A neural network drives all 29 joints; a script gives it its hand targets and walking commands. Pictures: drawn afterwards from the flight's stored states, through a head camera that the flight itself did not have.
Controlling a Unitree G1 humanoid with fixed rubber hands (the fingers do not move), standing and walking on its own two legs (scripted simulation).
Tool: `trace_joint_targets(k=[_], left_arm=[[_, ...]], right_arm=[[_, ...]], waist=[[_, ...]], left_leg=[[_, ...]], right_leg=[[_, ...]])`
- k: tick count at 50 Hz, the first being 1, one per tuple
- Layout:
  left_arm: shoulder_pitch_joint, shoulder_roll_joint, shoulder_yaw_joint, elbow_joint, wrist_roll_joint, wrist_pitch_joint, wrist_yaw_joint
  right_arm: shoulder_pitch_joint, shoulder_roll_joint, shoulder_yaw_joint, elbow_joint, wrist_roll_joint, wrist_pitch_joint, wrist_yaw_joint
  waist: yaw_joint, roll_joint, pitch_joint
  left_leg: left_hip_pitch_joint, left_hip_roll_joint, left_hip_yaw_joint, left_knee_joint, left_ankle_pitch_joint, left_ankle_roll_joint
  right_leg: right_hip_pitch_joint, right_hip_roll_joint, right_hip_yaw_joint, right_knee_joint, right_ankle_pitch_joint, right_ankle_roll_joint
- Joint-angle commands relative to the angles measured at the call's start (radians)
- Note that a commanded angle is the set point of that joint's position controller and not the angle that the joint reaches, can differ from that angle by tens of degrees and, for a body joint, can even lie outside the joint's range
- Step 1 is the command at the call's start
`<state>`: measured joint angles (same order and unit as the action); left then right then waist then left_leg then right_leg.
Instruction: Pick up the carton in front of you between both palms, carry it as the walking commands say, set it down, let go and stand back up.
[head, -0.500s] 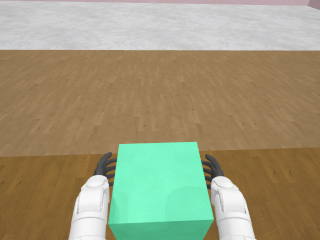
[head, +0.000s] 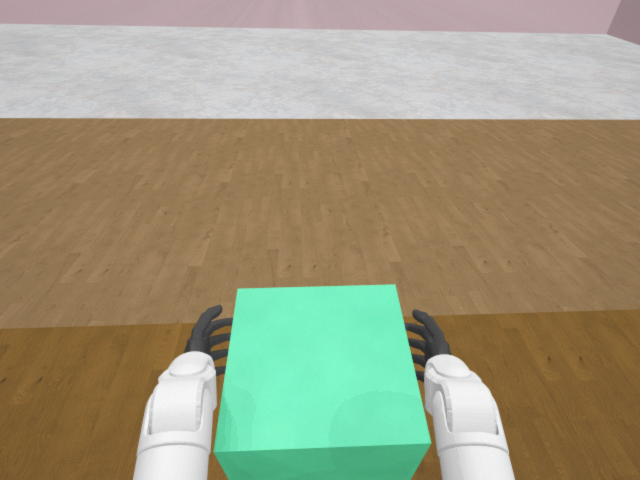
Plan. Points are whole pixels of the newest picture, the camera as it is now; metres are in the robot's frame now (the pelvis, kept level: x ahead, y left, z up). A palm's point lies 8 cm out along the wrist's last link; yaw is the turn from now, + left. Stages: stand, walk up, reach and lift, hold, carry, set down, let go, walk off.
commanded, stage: hold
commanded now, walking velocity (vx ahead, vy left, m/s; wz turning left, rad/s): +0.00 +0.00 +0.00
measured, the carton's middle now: (319, 401) +0.27 +0.00 -0.02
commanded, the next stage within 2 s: carry in 0.62 s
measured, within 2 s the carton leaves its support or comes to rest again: neither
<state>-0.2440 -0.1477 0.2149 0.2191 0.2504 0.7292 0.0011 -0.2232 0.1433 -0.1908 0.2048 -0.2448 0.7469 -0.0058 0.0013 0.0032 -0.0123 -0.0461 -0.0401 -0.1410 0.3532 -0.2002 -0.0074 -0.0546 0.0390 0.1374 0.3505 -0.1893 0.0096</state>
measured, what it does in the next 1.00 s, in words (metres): steps on the spot: right foot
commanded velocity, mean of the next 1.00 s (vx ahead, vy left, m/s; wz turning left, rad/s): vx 0.21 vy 0.00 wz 0.00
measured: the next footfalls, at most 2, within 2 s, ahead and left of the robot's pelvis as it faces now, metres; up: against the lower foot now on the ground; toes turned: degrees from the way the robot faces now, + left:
right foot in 1.00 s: +0.12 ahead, -0.10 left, +0.00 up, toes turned -7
left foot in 1.28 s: +0.36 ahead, +0.13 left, +0.00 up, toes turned +11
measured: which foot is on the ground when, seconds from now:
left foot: down 0.00-1.00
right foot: down 0.00-0.84, up 0.86-0.98, down 1.00-1.00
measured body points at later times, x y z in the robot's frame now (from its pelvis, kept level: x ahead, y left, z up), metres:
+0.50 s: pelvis -0.01 +0.00 +0.00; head -0.05 +0.00 +0.45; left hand +0.29 +0.15 +0.04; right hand +0.29 -0.15 +0.04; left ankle +0.00 +0.13 -0.75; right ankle +0.01 -0.13 -0.75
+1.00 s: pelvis +0.09 +0.01 -0.01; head +0.07 +0.01 +0.44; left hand +0.38 +0.17 +0.08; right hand +0.37 -0.14 +0.08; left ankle +0.00 +0.14 -0.75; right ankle +0.08 -0.09 -0.75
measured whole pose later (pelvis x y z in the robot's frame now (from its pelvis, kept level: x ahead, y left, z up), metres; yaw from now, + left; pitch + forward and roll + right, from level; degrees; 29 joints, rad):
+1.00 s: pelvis +0.09 +0.01 -0.01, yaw +0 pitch +5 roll -2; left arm -0.15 -0.13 0.13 -0.27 0.09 1.04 0.08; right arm -0.13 0.13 -0.08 -0.28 -0.11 1.05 -0.10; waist 0.00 0.04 -0.16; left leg -0.19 0.05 0.01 0.50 -0.39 -0.01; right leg -0.32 0.00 -0.13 0.50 -0.32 -0.01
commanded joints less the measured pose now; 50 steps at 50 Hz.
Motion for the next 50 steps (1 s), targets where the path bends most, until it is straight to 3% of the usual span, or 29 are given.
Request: trace_joint_targets(k=[1,16,30,31,33,34,35,37,39,41,42,43,44,45,47,49,50], left_arm=[[-0.430,-0.899,-0.520,0.015,-0.222,0.011,-0.230],[-0.549,-0.927,-0.508,0.052,-0.219,-0.001,-0.248],[-0.510,-0.918,-0.511,0.029,-0.221,0.002,-0.244],[-0.526,-0.917,-0.524,0.010,-0.229,0.007,-0.245],[-0.524,-0.920,-0.544,-0.022,-0.246,0.014,-0.237],[-0.541,-0.924,-0.561,-0.051,-0.255,0.019,-0.232],[-0.548,-0.931,-0.586,-0.081,-0.269,0.026,-0.225],[-0.529,-0.929,-0.624,-0.144,-0.296,0.051,-0.204],[-0.503,-0.918,-0.670,-0.219,-0.320,0.092,-0.180],[-0.494,-0.911,-0.720,-0.311,-0.349,0.143,-0.156],[-0.488,-0.903,-0.736,-0.353,-0.363,0.171,-0.144],[-0.481,-0.891,-0.751,-0.390,-0.379,0.200,-0.132],[-0.474,-0.868,-0.772,-0.426,-0.395,0.228,-0.122],[-0.465,-0.856,-0.801,-0.462,-0.417,0.253,-0.111],[-0.400,-0.846,-0.821,-0.515,-0.453,0.296,-0.088],[-0.302,-0.836,-0.817,-0.567,-0.464,0.337,-0.057],[-0.256,-0.834,-0.805,-0.590,-0.464,0.356,-0.042]], right_arm=[[-0.493,0.881,0.516,-0.031,0.232,-0.012,0.228],[-0.610,0.921,0.508,0.006,0.230,-0.024,0.242],[-0.569,0.919,0.510,-0.014,0.233,-0.019,0.235],[-0.587,0.911,0.519,-0.029,0.237,-0.014,0.236],[-0.592,0.916,0.540,-0.066,0.258,-0.010,0.231],[-0.611,0.920,0.561,-0.094,0.274,-0.005,0.227],[-0.623,0.923,0.586,-0.127,0.287,0.002,0.222],[-0.620,0.928,0.630,-0.186,0.317,0.030,0.207],[-0.605,0.925,0.681,-0.254,0.349,0.068,0.189],[-0.599,0.917,0.725,-0.336,0.382,0.115,0.169],[-0.576,0.898,0.732,-0.362,0.388,0.141,0.156],[-0.524,0.874,0.729,-0.375,0.385,0.167,0.140],[-0.473,0.860,0.726,-0.392,0.379,0.191,0.120],[-0.433,0.841,0.720,-0.430,0.374,0.215,0.097],[-0.371,0.819,0.725,-0.524,0.383,0.263,0.060],[-0.320,0.808,0.748,-0.610,0.405,0.309,0.030],[-0.289,0.802,0.756,-0.640,0.417,0.331,0.019]], waist=[[0.000,-0.001,-0.145],[0.002,-0.002,-0.178],[0.000,-0.003,-0.192],[0.001,-0.014,-0.196],[0.003,-0.021,-0.192],[0.002,-0.027,-0.171],[0.003,-0.041,-0.164],[0.008,-0.095,-0.236],[0.006,-0.139,-0.280],[0.001,-0.080,-0.258],[-0.005,0.033,-0.236],[-0.016,0.211,-0.227],[-0.020,0.281,-0.173],[-0.028,0.239,-0.156],[-0.027,0.150,-0.235],[-0.010,0.122,-0.327],[0.001,0.078,-0.369]], left_leg=[[0.005,-0.052,0.067,-0.057,0.151,-0.016],[-0.011,-0.048,0.075,-0.043,0.068,-0.006],[0.015,-0.051,0.072,-0.042,0.148,-0.009],[-0.109,0.110,0.041,0.039,0.009,0.009],[-0.181,0.086,0.013,0.016,-0.381,0.017],[-0.232,0.076,0.020,0.032,-0.479,0.021],[-0.259,0.073,0.042,0.071,-0.448,0.018],[-0.265,0.045,0.130,0.191,-0.251,0.003],[-0.263,0.026,0.181,0.172,-0.231,0.001],[-0.179,0.060,0.154,0.077,-0.290,0.020],[-0.108,0.147,0.031,0.000,-0.353,0.050],[-0.015,0.275,-0.175,-0.101,-0.394,0.106],[0.063,0.357,-0.306,-0.123,-0.250,0.169],[0.096,0.364,-0.296,-0.093,-0.071,0.202],[0.120,0.328,-0.156,-0.024,0.150,0.177],[-0.030,0.242,0.049,0.076,0.122,0.104],[-0.212,0.199,0.135,0.178,0.086,0.066]], right_leg=[[0.045,0.056,-0.064,-0.047,0.133,0.009],[0.041,0.050,-0.071,-0.034,0.060,0.005],[0.068,0.052,-0.069,-0.036,0.144,0.010],[-0.056,-0.117,-0.040,0.046,0.001,-0.007],[-0.149,-0.106,0.006,-0.013,-0.422,-0.026],[-0.177,-0.114,0.024,-0.024,-0.536,-0.036],[-0.184,-0.133,0.042,-0.029,-0.535,-0.046],[-0.142,-0.180,0.077,-0.047,-0.436,-0.077],[-0.128,-0.211,0.092,-0.049,-0.437,-0.102],[-0.234,-0.183,0.021,0.016,-0.457,-0.085],[-0.345,-0.128,-0.074,0.144,-0.396,-0.050],[-0.481,-0.065,-0.196,0.359,-0.296,-0.009],[-0.629,-0.047,-0.241,0.371,-0.317,0.003],[-0.660,-0.060,-0.242,0.335,-0.357,-0.007],[-0.550,-0.045,-0.268,0.219,-0.267,-0.011],[-0.213,-0.023,-0.319,0.053,-0.077,-0.012],[0.045,-0.064,-0.268,0.010,-0.050,-0.029]])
